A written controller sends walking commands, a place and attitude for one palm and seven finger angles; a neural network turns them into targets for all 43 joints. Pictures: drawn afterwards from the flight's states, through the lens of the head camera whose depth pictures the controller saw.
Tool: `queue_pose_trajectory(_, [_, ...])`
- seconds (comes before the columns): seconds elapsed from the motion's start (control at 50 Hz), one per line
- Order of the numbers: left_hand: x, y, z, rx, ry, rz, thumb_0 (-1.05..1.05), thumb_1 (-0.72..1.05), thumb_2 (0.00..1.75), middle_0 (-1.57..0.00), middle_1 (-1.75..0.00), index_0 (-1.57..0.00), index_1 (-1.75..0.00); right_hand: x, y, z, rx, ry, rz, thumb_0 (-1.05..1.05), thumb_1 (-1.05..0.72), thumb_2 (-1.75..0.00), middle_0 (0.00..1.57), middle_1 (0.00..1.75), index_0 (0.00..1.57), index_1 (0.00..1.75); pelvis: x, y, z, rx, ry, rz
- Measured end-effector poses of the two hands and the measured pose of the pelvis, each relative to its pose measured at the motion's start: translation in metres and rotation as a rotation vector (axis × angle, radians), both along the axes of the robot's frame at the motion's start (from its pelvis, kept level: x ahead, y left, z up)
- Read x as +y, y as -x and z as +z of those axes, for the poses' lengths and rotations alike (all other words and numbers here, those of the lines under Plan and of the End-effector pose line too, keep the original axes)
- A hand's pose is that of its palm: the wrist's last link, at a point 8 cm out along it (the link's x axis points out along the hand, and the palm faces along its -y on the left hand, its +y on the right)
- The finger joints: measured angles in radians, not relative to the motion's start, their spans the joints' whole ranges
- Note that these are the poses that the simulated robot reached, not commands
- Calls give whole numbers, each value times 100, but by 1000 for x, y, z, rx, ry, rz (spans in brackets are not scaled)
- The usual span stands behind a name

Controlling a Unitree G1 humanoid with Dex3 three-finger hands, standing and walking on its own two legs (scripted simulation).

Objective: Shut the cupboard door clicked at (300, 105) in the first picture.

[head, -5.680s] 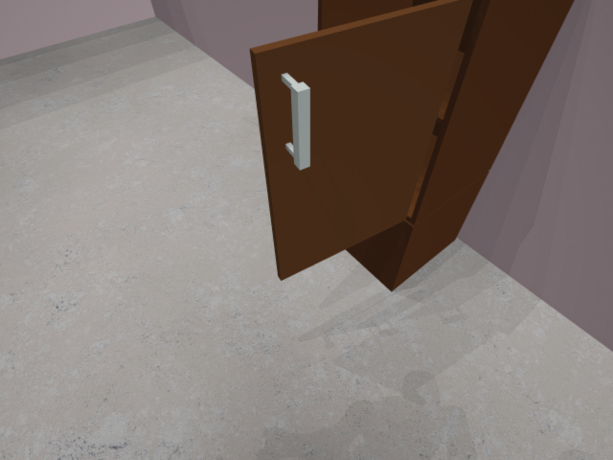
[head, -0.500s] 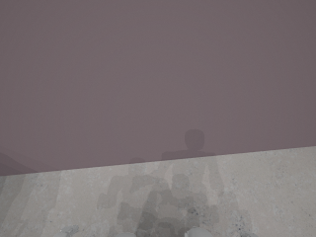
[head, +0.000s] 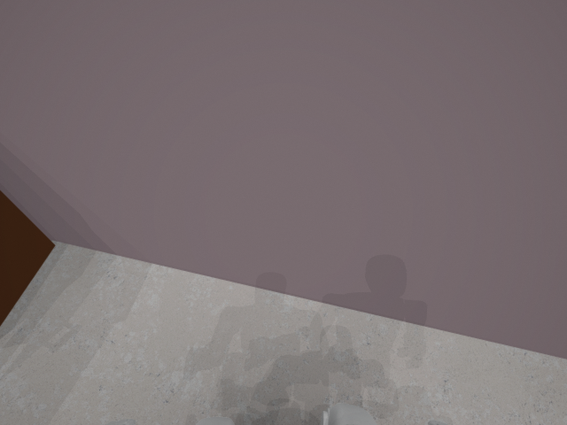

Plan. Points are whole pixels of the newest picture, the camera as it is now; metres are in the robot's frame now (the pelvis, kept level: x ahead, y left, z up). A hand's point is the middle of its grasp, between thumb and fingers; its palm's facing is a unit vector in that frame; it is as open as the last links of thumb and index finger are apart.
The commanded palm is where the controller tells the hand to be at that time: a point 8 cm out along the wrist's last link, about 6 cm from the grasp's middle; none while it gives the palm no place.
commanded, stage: turn to face it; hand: left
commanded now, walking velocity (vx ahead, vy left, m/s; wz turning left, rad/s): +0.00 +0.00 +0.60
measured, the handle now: out of the picture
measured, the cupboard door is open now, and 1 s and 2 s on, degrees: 81 81 81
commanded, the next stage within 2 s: take the last steps up to it in 1.94 s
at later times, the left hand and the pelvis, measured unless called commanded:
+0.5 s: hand out of the picture +0.04 +0.17 -0.16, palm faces +0.30 -0.93 -0.22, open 7.4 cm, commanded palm none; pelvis +0.04 -0.03 +0.01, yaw +18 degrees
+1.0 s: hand out of the picture +0.07 +0.19 -0.14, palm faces +0.56 -0.77 -0.31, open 7.4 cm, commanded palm none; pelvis +0.09 -0.05 +0.00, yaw +36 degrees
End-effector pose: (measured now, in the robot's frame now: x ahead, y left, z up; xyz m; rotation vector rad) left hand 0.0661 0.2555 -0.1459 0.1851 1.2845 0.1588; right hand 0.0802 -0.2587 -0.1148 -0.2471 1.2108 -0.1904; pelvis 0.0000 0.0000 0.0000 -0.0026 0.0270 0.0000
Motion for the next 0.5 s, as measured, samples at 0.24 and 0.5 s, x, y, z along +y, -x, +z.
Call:
queue_pose_trajectory(0.24, [-17, -25, 31, -157, -93, 93, 0, 91, 90, -20, -30, -20, -30, -23, -31, -27, 71, -67, 87, 1, -91, -90, 20, 30, 20, 30, -37, -21, -3, 7, -9, 145])
queue_pose_trajectory(0.5, [-46, 45, 17, -29, -2, 297, 0, 90, 90, -20, -30, -21, -30, 8, -131, -7, 29, -56, 316, 1, -91, -90, 19, 30, 20, 30, -34, -41, 7, 4, -39, 321])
